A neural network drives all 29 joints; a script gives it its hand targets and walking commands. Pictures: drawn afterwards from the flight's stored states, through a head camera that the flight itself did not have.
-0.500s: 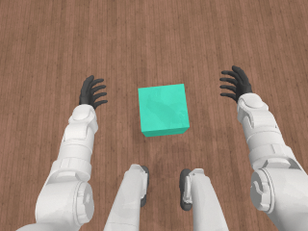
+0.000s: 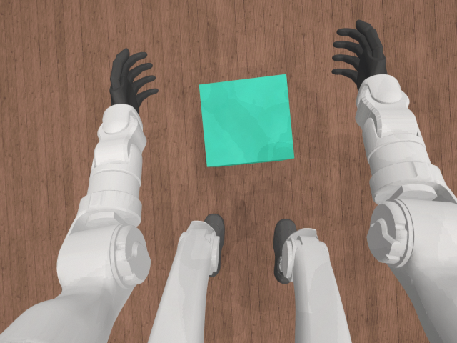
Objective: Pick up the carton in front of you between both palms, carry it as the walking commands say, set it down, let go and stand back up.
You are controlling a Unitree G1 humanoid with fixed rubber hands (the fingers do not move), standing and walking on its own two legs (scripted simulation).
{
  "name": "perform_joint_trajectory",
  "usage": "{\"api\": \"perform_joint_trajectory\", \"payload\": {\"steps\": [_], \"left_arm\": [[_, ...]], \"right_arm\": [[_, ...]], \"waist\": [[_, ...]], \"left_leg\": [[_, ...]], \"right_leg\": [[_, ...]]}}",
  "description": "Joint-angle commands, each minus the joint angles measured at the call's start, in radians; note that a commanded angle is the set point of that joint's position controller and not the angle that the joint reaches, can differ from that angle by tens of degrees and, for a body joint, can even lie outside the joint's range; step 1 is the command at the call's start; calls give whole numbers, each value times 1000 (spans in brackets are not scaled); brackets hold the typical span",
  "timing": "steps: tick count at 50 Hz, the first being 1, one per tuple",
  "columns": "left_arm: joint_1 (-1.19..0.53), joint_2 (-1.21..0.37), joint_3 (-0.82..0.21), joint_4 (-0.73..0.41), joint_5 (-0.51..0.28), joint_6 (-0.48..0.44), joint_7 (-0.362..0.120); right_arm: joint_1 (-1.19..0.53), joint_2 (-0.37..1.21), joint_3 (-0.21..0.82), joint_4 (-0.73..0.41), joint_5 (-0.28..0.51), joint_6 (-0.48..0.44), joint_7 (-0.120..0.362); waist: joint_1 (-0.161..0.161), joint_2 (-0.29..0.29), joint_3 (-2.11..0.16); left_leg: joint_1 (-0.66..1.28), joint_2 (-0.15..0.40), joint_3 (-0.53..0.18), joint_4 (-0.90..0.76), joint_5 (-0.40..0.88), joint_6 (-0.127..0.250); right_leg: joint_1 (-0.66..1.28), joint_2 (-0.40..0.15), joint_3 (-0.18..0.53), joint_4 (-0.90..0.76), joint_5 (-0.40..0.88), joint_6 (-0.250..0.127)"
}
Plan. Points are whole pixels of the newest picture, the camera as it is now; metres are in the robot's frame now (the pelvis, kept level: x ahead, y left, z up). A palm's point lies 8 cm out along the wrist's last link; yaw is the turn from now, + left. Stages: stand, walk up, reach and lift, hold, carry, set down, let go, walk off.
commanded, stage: reach and lift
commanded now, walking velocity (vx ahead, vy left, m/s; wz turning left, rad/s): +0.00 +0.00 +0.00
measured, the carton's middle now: (246, 128) +0.48 +0.03 -0.48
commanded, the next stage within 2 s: none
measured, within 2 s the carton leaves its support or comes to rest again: leaves its support in 1.48 s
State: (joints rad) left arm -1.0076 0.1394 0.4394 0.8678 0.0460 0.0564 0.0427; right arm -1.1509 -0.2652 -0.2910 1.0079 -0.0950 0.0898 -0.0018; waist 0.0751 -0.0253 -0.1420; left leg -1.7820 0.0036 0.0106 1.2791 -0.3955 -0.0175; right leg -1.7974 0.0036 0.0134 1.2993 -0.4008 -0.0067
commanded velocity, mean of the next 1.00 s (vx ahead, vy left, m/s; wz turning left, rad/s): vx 0.00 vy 0.00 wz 0.00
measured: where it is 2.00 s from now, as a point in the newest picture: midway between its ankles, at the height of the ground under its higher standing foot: (246, 259)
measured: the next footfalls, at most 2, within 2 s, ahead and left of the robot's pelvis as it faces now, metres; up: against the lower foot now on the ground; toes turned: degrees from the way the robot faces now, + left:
none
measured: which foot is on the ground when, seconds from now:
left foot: down 0.00-1.00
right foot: down 0.00-1.00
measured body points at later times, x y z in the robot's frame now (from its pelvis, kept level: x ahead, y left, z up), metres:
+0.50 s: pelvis -0.06 +0.00 -0.21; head +0.30 +0.00 +0.06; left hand +0.47 +0.21 -0.37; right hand +0.52 -0.16 -0.37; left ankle +0.06 +0.13 -0.57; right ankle +0.06 -0.11 -0.57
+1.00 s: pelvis -0.05 +0.00 -0.24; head +0.32 +0.00 +0.02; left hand +0.48 +0.20 -0.41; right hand +0.52 -0.15 -0.41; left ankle +0.06 +0.13 -0.57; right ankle +0.06 -0.11 -0.57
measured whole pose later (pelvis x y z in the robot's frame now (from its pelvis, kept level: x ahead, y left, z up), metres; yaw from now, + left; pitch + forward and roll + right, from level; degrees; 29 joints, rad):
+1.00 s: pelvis -0.05 +0.00 -0.24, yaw +1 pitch +38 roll +2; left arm -1.40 0.27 0.14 1.14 -0.25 0.01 0.15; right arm -1.51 -0.41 0.04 1.23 0.24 0.04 -0.09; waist 0.06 0.01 0.33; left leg -2.27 -0.01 0.01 2.18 -0.56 -0.02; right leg -2.29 0.00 0.02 2.20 -0.57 0.00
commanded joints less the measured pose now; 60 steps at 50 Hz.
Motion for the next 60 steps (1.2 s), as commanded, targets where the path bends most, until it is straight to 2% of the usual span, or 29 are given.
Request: {"api": "perform_joint_trajectory", "payload": {"steps": [1, 7, 11, 16, 22, 28, 36, 39, 41, 44, 50, 55, 58, 59, 60], "left_arm": [[-129, 99, -11, -62, -18, -32, 8], [-208, 186, -111, -98, -138, -42, 49], [-285, 221, -174, -103, -214, -25, 76], [-427, 261, -217, -78, -264, 6, 105], [-548, 275, -243, 81, -281, 8, 113], [-624, 286, -267, 190, -287, -30, 103], [-710, 322, -330, 128, -359, -58, 122], [-676, 291, -355, 132, -390, -51, 125], [-622, 282, -343, 148, -377, -47, 126], [-579, 271, -307, 191, -330, -49, 120], [-607, 243, -284, 180, -280, -64, 108], [-682, 146, -350, 164, -314, -66, 104], [-712, 94, -346, 171, -296, -65, 106], [-736, 32, -360, 163, -301, -64, 95], [-784, -67, -394, 146, -309, -64, 76]], "right_arm": [[-162, -79, 14, -82, 16, -29, -19], [-263, -156, 128, -154, 139, -38, -59], [-357, -198, 192, -162, 214, -23, -80], [-487, -253, 237, -109, 275, -2, -97], [-584, -272, 273, 67, 315, -3, -96], [-649, -288, 301, 167, 331, -45, -84], [-743, -329, 358, 88, 390, -76, -104], [-729, -305, 380, 62, 396, -67, -108], [-690, -281, 375, 58, 388, -61, -105], [-633, -251, 349, 109, 361, -56, -94], [-604, -227, 309, 157, 326, -71, -91], [-665, -130, 356, 146, 345, -80, -96], [-701, -85, 352, 135, 321, -80, -100], [-724, -40, 361, 124, 315, -81, -93], [-768, 81, 399, 119, 327, -80, -77]], "waist": [[17, -53, -833], [22, -74, -1023], [23, -90, -1059], [22, -79, -1017], [28, -49, -801], [22, -34, -688], [9, -51, -877], [4, -78, -919], [19, -83, -897], [29, -72, -741], [7, -27, -654], [0, -31, -663], [-1, -38, -662], [-15, -39, -660], [-10, -46, -667]], "left_leg": [[269, -66, 27, 83, 424, -49], [211, -68, 36, 297, 419, -52], [168, -65, 54, 400, 312, -50], [157, -45, 63, 496, 162, -40], [95, -21, 49, 587, 30, -31], [72, -12, 25, 672, 67, -30], [169, -29, 29, 753, 207, -33], [197, -40, 31, 760, 245, -30], [182, -45, 35, 756, 245, -29], [95, -43, 32, 747, 201, -29], [47, -42, 28, 737, 180, -31], [62, -55, 28, 727, 156, -29], [78, -69, 29, 721, 136, -26], [85, -75, 29, 722, 132, -25], [89, -83, 30, 722, 138, -22]], "right_leg": [[469, 58, 29, 98, 457, 31], [457, 61, 15, 320, 441, 30], [440, 59, -7, 429, 331, 31], [358, 44, -21, 516, 143, 25], [195, 17, -9, 591, -17, 14], [113, 4, 13, 675, 12, 13], [234, 7, 2, 767, 150, 16], [268, 14, -16, 778, 188, 19], [260, 19, -19, 775, 189, 21], [164, 19, -5, 761, 147, 21], [78, 24, 10, 740, 131, 19], [96, 33, 9, 728, 109, 19], [117, 41, 1, 721, 86, 19], [124, 48, -3, 717, 84, 15], [125, 56, -5, 717, 94, 12]]}}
